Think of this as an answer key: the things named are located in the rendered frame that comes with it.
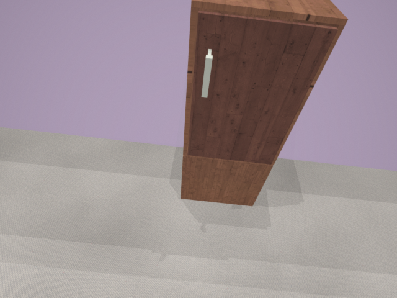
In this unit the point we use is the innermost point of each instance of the handle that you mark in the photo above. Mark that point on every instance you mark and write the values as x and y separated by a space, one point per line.
207 71

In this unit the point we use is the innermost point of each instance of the cupboard door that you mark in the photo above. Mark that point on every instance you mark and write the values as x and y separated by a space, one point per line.
261 72

